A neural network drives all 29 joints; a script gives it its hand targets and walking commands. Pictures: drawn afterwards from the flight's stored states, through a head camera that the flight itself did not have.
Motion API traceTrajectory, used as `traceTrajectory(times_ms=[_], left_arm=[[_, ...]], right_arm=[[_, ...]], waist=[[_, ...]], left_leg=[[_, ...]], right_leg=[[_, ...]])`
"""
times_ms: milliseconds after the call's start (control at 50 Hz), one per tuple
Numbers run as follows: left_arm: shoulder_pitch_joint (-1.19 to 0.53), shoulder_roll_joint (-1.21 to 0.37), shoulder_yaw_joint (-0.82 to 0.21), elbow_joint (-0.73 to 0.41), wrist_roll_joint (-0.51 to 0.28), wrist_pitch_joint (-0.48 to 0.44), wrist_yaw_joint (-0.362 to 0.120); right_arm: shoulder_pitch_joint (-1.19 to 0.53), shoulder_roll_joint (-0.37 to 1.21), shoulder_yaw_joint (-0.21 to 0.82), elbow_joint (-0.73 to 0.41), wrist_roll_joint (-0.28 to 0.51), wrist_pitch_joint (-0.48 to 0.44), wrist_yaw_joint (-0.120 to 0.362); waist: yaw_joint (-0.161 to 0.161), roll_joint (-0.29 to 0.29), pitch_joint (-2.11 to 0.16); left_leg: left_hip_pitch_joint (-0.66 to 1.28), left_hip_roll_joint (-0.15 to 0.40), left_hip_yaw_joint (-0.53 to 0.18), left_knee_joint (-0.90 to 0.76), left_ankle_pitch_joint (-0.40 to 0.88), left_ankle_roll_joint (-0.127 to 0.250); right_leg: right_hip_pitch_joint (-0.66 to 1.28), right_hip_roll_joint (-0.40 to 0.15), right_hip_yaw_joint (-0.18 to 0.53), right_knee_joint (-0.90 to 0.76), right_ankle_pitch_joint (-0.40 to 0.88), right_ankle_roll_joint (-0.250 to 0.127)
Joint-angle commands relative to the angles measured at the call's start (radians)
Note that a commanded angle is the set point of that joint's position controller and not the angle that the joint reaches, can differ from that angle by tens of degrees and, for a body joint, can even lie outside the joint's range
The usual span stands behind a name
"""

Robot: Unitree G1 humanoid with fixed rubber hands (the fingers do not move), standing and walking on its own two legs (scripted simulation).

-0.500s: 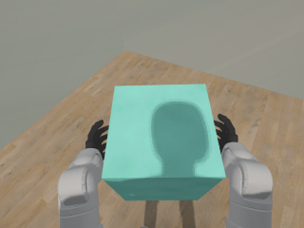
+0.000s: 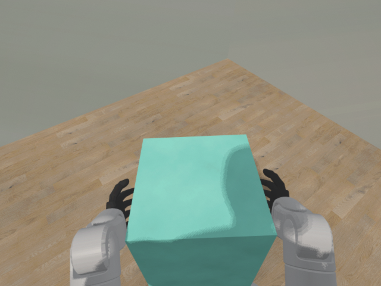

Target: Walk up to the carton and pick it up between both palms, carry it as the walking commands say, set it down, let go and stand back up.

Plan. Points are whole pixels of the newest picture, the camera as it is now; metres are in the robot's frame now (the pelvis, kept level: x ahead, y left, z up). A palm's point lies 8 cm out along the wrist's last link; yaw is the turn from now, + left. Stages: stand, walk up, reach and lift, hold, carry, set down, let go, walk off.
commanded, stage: carry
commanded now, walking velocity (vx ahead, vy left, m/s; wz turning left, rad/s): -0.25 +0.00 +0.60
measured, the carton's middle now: (197, 216) +0.28 +0.01 -0.01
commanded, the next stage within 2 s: none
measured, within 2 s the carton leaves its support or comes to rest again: neither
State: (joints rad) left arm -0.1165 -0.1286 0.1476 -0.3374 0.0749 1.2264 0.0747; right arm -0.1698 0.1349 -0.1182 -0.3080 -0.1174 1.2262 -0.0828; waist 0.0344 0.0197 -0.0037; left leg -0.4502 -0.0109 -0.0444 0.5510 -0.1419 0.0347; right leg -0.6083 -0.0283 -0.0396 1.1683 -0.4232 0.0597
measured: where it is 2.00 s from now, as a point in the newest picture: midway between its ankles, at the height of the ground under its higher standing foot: outside the picture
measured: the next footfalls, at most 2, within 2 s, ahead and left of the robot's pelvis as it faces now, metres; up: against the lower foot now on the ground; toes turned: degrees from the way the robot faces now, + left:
right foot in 0.24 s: -0.13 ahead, -0.15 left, +0.00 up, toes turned +3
left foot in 0.66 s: -0.32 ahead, +0.07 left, +0.00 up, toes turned +26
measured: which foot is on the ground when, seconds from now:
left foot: down 0.00-0.28, up 0.30-0.64, down 0.66-1.00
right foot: up 0.00-0.22, down 0.24-0.68, up 0.70-0.98, down 1.00-1.00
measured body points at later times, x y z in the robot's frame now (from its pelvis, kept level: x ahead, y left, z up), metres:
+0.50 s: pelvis -0.19 -0.06 +0.01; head -0.19 -0.09 +0.46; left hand +0.05 +0.14 +0.11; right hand +0.12 -0.16 +0.10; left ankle -0.24 +0.11 -0.62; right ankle -0.17 -0.15 -0.73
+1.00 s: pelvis -0.33 -0.05 +0.00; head -0.33 -0.05 +0.45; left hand -0.14 +0.20 +0.09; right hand -0.01 -0.08 +0.09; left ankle -0.36 +0.05 -0.73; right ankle -0.31 -0.18 -0.73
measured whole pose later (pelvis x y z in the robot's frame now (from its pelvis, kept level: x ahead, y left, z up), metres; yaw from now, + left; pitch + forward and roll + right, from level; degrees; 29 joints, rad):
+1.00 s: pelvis -0.33 -0.05 +0.00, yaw +20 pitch +4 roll +0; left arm -0.15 -0.13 0.14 -0.41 0.05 1.20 0.11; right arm -0.17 0.14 -0.13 -0.37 -0.09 1.15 -0.08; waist 0.06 0.01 -0.09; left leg -0.38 0.03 0.10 0.57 -0.27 0.02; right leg -0.34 -0.06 -0.07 0.60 -0.29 0.05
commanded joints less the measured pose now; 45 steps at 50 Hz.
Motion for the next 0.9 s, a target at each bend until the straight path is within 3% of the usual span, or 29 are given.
traceTrajectory(times_ms=[0,60,120,140,160,180,200,220,240,260,280,300,360,420,460,520,540,560,580,600,620,640,660,680,700,720,780,820,880], left_arm=[[-0.629,-0.891,-0.849,-0.285,-0.445,-0.036,-0.212],[-0.504,-0.859,-0.830,-0.214,-0.408,-0.014,-0.201],[-0.453,-0.861,-0.785,-0.139,-0.379,-0.012,-0.212],[-0.435,-0.863,-0.769,-0.109,-0.370,-0.005,-0.221],[-0.438,-0.870,-0.752,-0.101,-0.366,-0.010,-0.229],[-0.452,-0.875,-0.735,-0.090,-0.363,-0.016,-0.235],[-0.445,-0.893,-0.725,-0.088,-0.370,-0.025,-0.241],[-0.440,-0.891,-0.704,-0.060,-0.358,-0.026,-0.246],[-0.470,-0.889,-0.710,-0.096,-0.363,-0.026,-0.248],[-0.443,-0.888,-0.687,-0.077,-0.347,-0.039,-0.248],[-0.470,-0.874,-0.686,-0.073,-0.333,-0.033,-0.248],[-0.508,-0.861,-0.691,-0.136,-0.344,-0.038,-0.248],[-0.600,-0.846,-0.706,-0.185,-0.370,-0.033,-0.254],[-0.448,-0.762,-0.659,-0.136,-0.295,-0.005,-0.227],[-0.361,-0.749,-0.635,-0.092,-0.262,0.007,-0.220],[-0.296,-0.773,-0.617,0.000,-0.245,0.018,-0.230],[-0.300,-0.786,-0.621,0.030,-0.248,0.019,-0.236],[-0.328,-0.794,-0.638,0.018,-0.255,0.013,-0.239],[-0.384,-0.800,-0.662,-0.023,-0.276,-0.001,-0.241],[-0.469,-0.828,-0.695,-0.066,-0.313,-0.014,-0.244],[-0.530,-0.841,-0.718,-0.116,-0.337,-0.024,-0.243],[-0.555,-0.858,-0.750,-0.132,-0.353,-0.036,-0.247],[-0.581,-0.892,-0.762,-0.122,-0.358,-0.043,-0.251],[-0.611,-0.918,-0.777,-0.132,-0.387,-0.048,-0.257],[-0.680,-0.930,-0.811,-0.198,-0.421,-0.056,-0.255],[-0.721,-0.927,-0.839,-0.259,-0.449,-0.069,-0.256],[-0.760,-0.942,-0.897,-0.338,-0.496,-0.062,-0.253],[-0.666,-0.921,-0.885,-0.303,-0.488,-0.048,-0.252],[-0.473,-0.862,-0.821,-0.184,-0.432,-0.032,-0.251]], right_arm=[[-0.335,0.864,0.638,-0.127,0.385,-0.029,0.261],[-0.231,0.827,0.606,-0.070,0.350,-0.015,0.261],[-0.334,0.804,0.634,-0.131,0.353,-0.018,0.264],[-0.356,0.792,0.649,-0.149,0.344,-0.018,0.258],[-0.393,0.801,0.679,-0.167,0.350,-0.018,0.256],[-0.426,0.803,0.697,-0.184,0.353,-0.018,0.256],[-0.447,0.797,0.732,-0.236,0.367,-0.022,0.251],[-0.506,0.811,0.754,-0.247,0.390,-0.016,0.248],[-0.531,0.844,0.770,-0.248,0.414,-0.021,0.246],[-0.600,0.852,0.819,-0.302,0.456,-0.013,0.255],[-0.592,0.838,0.799,-0.249,0.450,-0.010,0.257],[-0.604,0.857,0.810,-0.244,0.459,-0.020,0.251],[-0.617,0.882,0.801,-0.195,0.473,-0.021,0.243],[-0.468,0.858,0.764,-0.064,0.472,0.014,0.242],[-0.387,0.845,0.748,-0.008,0.457,0.026,0.247],[-0.378,0.839,0.722,0.003,0.431,0.025,0.250],[-0.372,0.838,0.710,0.011,0.415,0.020,0.247],[-0.401,0.856,0.711,0.002,0.420,0.010,0.247],[-0.433,0.863,0.708,-0.004,0.421,-0.002,0.251],[-0.460,0.884,0.700,-0.032,0.416,-0.019,0.252],[-0.452,0.898,0.710,-0.048,0.423,-0.030,0.255],[-0.474,0.917,0.729,-0.064,0.428,-0.036,0.259],[-0.477,0.937,0.737,-0.063,0.419,-0.036,0.266],[-0.497,0.931,0.719,-0.092,0.413,-0.048,0.260],[-0.515,0.946,0.703,-0.114,0.420,-0.059,0.259],[-0.484,0.936,0.704,-0.144,0.411,-0.070,0.256],[-0.399,0.946,0.647,-0.125,0.386,-0.076,0.245],[-0.343,0.915,0.629,-0.124,0.356,-0.072,0.230],[-0.278,0.854,0.649,-0.092,0.338,-0.056,0.225]], waist=[[-0.044,0.273,-0.420],[-0.045,0.319,-0.470],[-0.042,0.325,-0.496],[-0.039,0.296,-0.511],[-0.031,0.219,-0.507],[-0.020,0.121,-0.468],[-0.028,-0.259,-0.454],[-0.038,-0.482,-0.346],[-0.052,-0.364,-0.231],[-0.047,-0.335,-0.209],[-0.047,-0.226,-0.141],[-0.055,-0.176,-0.124],[-0.060,-0.247,-0.124],[-0.033,-0.231,-0.223],[-0.020,-0.261,-0.270],[-0.011,-0.286,-0.383],[-0.020,-0.281,-0.385],[-0.031,-0.219,-0.384],[-0.033,-0.105,-0.391],[-0.040,0.021,-0.425],[-0.052,0.241,-0.399],[-0.054,0.220,-0.382],[-0.044,0.137,-0.333],[-0.049,0.117,-0.358],[-0.054,0.164,-0.337],[-0.055,0.147,-0.356],[-0.049,0.197,-0.367],[-0.047,0.189,-0.413],[-0.023,0.150,-0.438]], left_leg=[[0.260,0.179,-0.245,-0.252,-0.106,0.035],[0.319,0.197,-0.282,-0.243,0.100,0.042],[0.330,0.138,-0.256,-0.319,0.154,-0.053],[0.299,0.105,-0.226,-0.350,0.131,-0.108],[0.205,0.065,-0.175,-0.360,0.092,-0.161],[0.043,-0.026,-0.081,-0.325,-0.014,-0.236],[-0.001,-0.094,0.018,0.033,-0.160,-0.199],[-0.100,-0.111,0.081,0.426,-0.351,-0.182],[-0.210,-0.028,0.065,0.650,-0.330,-0.162],[-0.177,0.049,0.011,0.720,-0.328,-0.159],[-0.117,0.017,0.049,0.833,-0.261,-0.159],[-0.117,-0.018,0.039,0.864,-0.192,-0.132],[-0.197,-0.019,0.064,0.786,-0.165,-0.116],[-0.135,-0.010,0.143,0.594,-0.257,-0.119],[-0.146,-0.026,0.149,0.471,-0.321,-0.114],[-0.062,-0.022,0.184,0.167,-0.273,-0.097],[-0.025,-0.012,0.188,-0.019,-0.160,-0.102],[0.068,-0.011,0.185,-0.188,0.011,-0.102],[0.229,0.053,0.095,-0.193,0.162,-0.081],[0.394,0.150,-0.003,-0.107,0.464,-0.045],[0.544,0.311,-0.170,-0.060,0.878,0.029],[0.542,0.374,-0.176,-0.053,0.961,0.078],[0.457,0.346,-0.100,-0.067,0.799,0.060],[0.441,0.342,-0.069,-0.080,0.634,0.088],[0.398,0.315,-0.045,-0.107,0.543,0.110],[0.372,0.284,-0.019,-0.106,0.514,0.117],[0.343,0.279,-0.021,-0.132,0.359,0.118],[0.366,0.275,-0.017,-0.129,0.326,0.139],[0.372,0.233,0.001,-0.064,0.444,0.102]], right_leg=[[0.090,0.014,0.016,-0.149,0.006,0.010],[0.153,0.033,-0.001,-0.267,-0.069,0.000],[0.313,0.113,-0.074,-0.532,-0.157,-0.017],[0.422,0.128,-0.100,-0.690,-0.176,-0.029],[0.574,0.110,-0.126,-0.826,-0.135,-0.028],[0.723,0.014,-0.062,-0.894,-0.110,-0.050],[0.615,-0.204,0.147,-0.878,-0.004,-0.126],[0.417,-0.450,0.248,-0.827,0.385,-0.230],[0.336,-0.479,0.170,-0.809,0.607,-0.241],[0.240,-0.452,0.120,-0.799,0.540,-0.254],[0.138,-0.365,0.009,-0.833,0.390,-0.238],[0.159,-0.316,-0.070,-0.859,0.263,-0.177],[0.299,-0.293,-0.123,-0.807,0.329,-0.115],[0.447,-0.257,-0.062,-0.708,0.661,-0.143],[0.555,-0.304,0.025,-0.657,0.856,-0.175],[0.664,-0.339,0.013,-0.600,0.870,-0.155],[0.675,-0.304,-0.023,-0.561,0.853,-0.125],[0.647,-0.289,-0.026,-0.545,0.813,-0.082],[0.498,-0.240,-0.052,-0.489,0.710,-0.040],[0.297,-0.187,-0.074,-0.440,0.434,-0.002],[0.047,-0.112,-0.080,-0.314,-0.039,0.030],[-0.014,-0.092,-0.022,-0.215,-0.161,0.030],[0.006,-0.088,-0.008,-0.156,-0.124,0.011],[0.018,-0.082,-0.019,-0.173,-0.089,0.011],[-0.003,-0.083,0.002,-0.156,-0.060,0.014],[0.023,-0.070,0.002,-0.119,-0.042,0.011],[0.068,-0.056,-0.013,-0.180,-0.018,0.011],[0.121,-0.048,-0.025,-0.281,-0.022,0.003],[0.254,-0.017,-0.048,-0.584,0.082,-0.016]])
